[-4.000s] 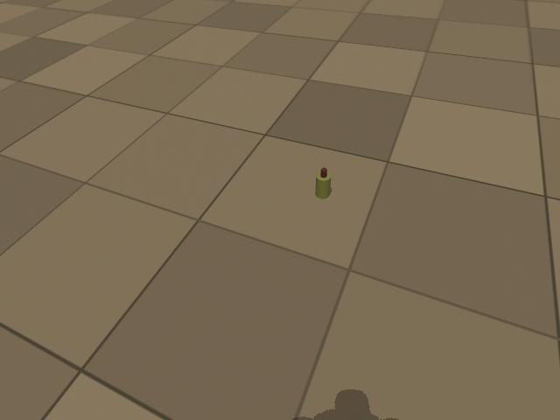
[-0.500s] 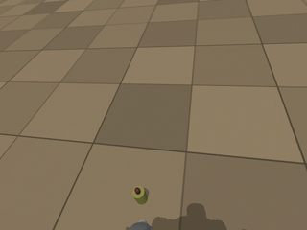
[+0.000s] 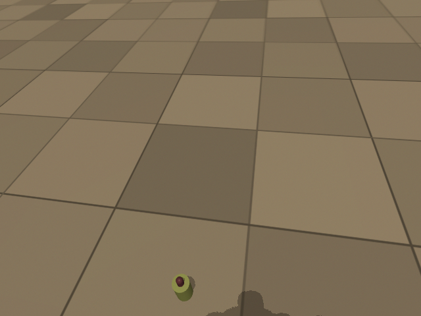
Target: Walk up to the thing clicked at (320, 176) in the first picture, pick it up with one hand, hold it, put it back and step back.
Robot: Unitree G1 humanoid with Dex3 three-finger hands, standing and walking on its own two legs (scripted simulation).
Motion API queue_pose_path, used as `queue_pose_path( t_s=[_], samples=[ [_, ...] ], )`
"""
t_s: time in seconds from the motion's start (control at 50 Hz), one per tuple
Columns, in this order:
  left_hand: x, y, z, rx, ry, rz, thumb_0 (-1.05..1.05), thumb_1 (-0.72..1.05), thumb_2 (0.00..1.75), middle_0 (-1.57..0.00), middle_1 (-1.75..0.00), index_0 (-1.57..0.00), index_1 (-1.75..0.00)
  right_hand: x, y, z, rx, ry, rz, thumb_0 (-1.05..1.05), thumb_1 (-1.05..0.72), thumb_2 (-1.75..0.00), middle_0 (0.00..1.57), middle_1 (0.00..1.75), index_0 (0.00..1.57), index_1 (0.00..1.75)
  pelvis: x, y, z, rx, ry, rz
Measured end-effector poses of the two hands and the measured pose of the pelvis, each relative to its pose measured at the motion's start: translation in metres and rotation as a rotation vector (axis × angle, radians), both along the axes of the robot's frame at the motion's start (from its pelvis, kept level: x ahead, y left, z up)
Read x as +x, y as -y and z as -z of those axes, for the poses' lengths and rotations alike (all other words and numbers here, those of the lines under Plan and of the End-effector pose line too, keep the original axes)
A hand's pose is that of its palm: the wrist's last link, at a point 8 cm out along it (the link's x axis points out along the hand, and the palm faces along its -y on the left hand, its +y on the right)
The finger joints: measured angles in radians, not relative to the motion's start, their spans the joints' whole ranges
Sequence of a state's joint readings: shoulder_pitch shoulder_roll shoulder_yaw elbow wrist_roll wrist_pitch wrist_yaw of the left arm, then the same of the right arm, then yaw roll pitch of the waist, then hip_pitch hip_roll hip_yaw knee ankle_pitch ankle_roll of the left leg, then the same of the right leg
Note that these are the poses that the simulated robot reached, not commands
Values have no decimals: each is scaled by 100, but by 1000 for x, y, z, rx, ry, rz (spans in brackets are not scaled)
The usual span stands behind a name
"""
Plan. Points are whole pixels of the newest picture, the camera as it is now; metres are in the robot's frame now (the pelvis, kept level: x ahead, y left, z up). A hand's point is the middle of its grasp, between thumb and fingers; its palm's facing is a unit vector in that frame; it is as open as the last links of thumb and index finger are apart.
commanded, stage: walk up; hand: left
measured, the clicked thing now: (182, 286) +0.39 +0.22 -0.67
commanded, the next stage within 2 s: stand in 1.14 s
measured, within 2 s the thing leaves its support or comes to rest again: neither
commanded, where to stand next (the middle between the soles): +0.04 +0.00 m, yaw +0 degrees
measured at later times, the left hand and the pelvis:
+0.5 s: hand out of the picture +0.12 +0.26 -0.13, palm faces -0.02 -0.94 -0.34, open 7.4 cm; pelvis +0.02 +0.01 +0.02, yaw +0 degrees
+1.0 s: hand out of the picture +0.11 +0.27 -0.13, palm faces -0.01 -0.94 -0.35, open 7.4 cm; pelvis +0.03 +0.01 +0.02, yaw +0 degrees
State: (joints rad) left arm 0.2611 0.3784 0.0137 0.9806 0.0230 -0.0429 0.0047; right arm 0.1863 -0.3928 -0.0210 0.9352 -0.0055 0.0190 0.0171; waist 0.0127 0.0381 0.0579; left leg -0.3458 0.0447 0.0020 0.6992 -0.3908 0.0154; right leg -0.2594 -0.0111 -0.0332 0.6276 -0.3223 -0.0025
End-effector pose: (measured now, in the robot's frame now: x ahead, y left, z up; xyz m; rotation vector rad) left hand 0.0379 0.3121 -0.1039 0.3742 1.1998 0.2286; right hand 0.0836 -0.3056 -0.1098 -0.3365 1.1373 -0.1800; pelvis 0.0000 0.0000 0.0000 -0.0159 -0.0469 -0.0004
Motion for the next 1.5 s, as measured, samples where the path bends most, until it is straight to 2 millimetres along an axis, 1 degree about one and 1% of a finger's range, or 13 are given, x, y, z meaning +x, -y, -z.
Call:
queue_pose_path(
  t_s=[0.08,0.22,0.34,0.44,0.52,0.64,0.86,1.0,1.16,1.34,1.5],
  samples=[
    [10,-4,-4,6,-4,-12,1,91,89,-20,-30,-20,-30,7,-8,5,26,1,-1,1,-90,-90,20,30,20,30,5,-3,-1,11,5,-6],
    [42,-2,-9,-14,40,1,1,91,89,-20,-30,-20,-30,10,-19,2,48,-37,-6,1,-90,-90,20,30,20,30,12,-4,-9,14,0,-4],
    [64,4,-9,-38,62,14,1,91,89,-20,-30,-20,-30,12,-18,-5,34,-45,11,1,-90,-90,20,30,21,30,16,-5,-13,13,3,-2],
    [72,8,-9,-54,57,22,1,91,89,-20,-30,-20,-30,13,-13,-11,17,-54,24,1,-90,-90,20,30,21,30,18,-5,-17,11,1,-1],
    [74,10,-8,-62,43,18,1,91,89,-20,-30,-20,-30,14,-10,-14,7,-63,32,1,-90,-90,20,30,20,30,20,-5,-19,10,0,-2],
    [70,9,-7,-63,14,6,1,91,89,-20,-30,-20,-30,14,-9,-15,3,-72,44,1,-90,-90,20,30,20,30,23,-6,-21,10,0,0],
    [63,4,-9,-54,-21,-14,1,91,89,-20,-30,-20,-30,15,-17,-11,20,-95,47,1,-90,-90,20,30,20,30,27,-8,-23,10,-2,-3],
    [65,2,-10,-52,-25,-23,1,91,89,-20,-30,-20,-30,18,-21,-10,27,-99,45,1,-90,-90,20,30,20,30,31,-9,-23,12,-5,-5],
    [71,4,-10,-55,-15,-25,1,91,89,-20,-30,-20,-30,24,-21,-11,24,-90,43,1,-90,-90,20,30,20,30,34,-9,-24,15,-5,-7],
    [69,8,-9,-62,-21,-20,1,91,89,-20,-30,-20,-30,31,-18,-15,15,-69,29,1,-90,-90,20,30,20,30,29,-7,-25,13,-9,-7],
    [60,12,-8,-69,-30,-23,1,91,89,-20,-30,-20,-30,30,-15,-16,12,-63,23,1,-90,-90,20,30,20,30,26,-5,-25,11,-6,-7]
  ],
)
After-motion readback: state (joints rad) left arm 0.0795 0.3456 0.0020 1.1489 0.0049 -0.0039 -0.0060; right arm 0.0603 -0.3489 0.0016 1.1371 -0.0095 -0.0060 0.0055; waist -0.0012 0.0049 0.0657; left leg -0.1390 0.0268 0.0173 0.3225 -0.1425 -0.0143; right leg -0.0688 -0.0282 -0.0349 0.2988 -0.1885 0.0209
